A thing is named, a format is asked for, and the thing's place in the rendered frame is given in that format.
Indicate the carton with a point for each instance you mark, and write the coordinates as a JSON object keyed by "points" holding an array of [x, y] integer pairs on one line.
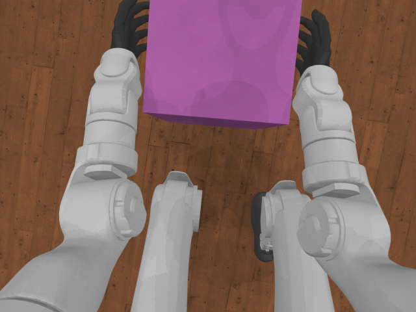
{"points": [[226, 63]]}

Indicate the robot right thigh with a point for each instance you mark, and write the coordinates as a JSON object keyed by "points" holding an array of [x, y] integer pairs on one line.
{"points": [[301, 285]]}

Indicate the right robot upper arm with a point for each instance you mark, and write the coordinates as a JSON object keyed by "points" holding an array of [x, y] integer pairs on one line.
{"points": [[350, 240]]}

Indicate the left robot hand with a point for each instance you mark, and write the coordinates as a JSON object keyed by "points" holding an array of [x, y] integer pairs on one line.
{"points": [[125, 25]]}

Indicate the right robot hand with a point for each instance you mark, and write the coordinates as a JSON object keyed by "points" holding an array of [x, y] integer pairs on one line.
{"points": [[318, 50]]}

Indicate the right robot forearm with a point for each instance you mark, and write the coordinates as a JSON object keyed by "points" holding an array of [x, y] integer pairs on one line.
{"points": [[331, 162]]}

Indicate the right robot foot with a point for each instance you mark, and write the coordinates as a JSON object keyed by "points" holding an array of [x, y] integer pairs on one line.
{"points": [[262, 255]]}

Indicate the left robot upper arm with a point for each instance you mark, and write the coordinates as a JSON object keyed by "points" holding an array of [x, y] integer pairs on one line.
{"points": [[97, 219]]}

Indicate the left robot forearm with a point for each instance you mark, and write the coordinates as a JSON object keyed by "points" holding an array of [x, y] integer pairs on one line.
{"points": [[108, 150]]}

